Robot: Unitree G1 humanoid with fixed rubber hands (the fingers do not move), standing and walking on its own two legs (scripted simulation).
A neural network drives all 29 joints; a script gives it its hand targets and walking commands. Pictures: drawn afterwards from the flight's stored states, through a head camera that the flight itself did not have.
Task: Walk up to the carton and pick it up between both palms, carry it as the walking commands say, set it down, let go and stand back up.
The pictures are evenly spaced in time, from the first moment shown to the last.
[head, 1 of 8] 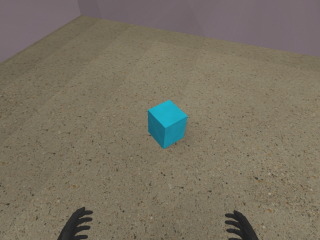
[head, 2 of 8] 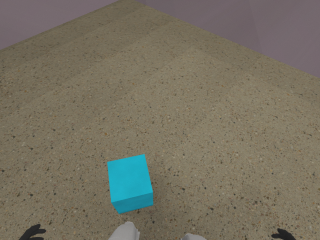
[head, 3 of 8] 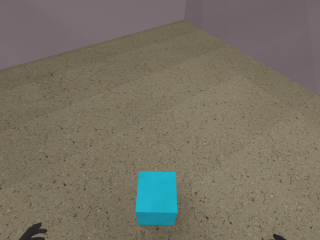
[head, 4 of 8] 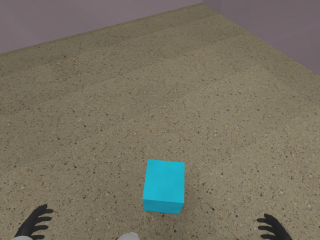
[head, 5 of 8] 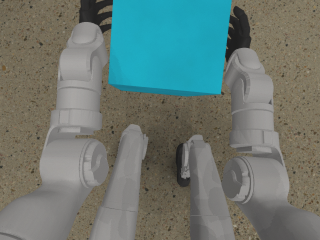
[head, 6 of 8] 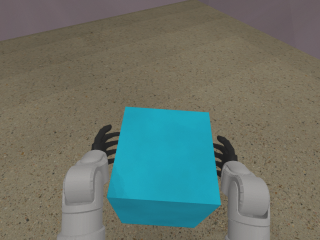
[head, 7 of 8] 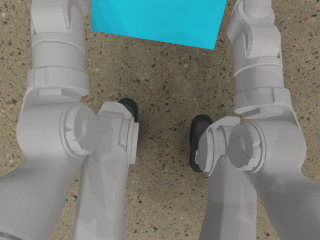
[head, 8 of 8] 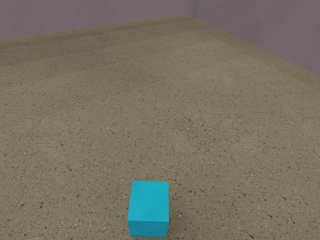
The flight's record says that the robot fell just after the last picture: no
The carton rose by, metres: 0.66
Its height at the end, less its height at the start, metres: +0.00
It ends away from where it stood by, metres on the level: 1.57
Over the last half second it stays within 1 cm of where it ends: yes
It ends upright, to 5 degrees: yes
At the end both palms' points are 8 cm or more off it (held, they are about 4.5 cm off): yes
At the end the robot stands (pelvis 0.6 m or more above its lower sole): yes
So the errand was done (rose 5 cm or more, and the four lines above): yes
